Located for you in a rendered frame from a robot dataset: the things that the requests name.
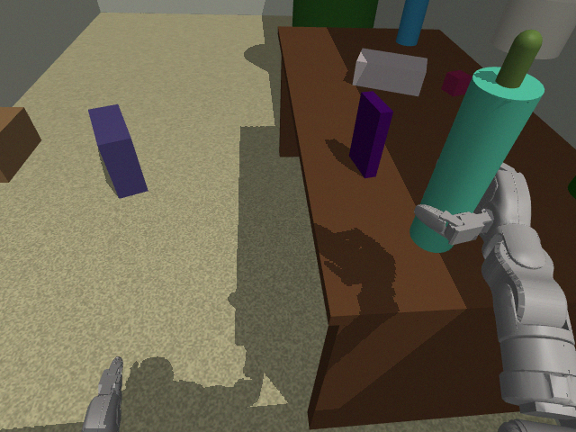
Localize left robot hand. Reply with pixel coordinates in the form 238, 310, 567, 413
81, 356, 123, 432

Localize right robot hand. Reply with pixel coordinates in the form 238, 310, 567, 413
414, 163, 531, 245

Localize right robot arm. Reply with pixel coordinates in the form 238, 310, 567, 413
481, 224, 576, 432

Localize desk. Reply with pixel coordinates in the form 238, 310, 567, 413
278, 26, 576, 429

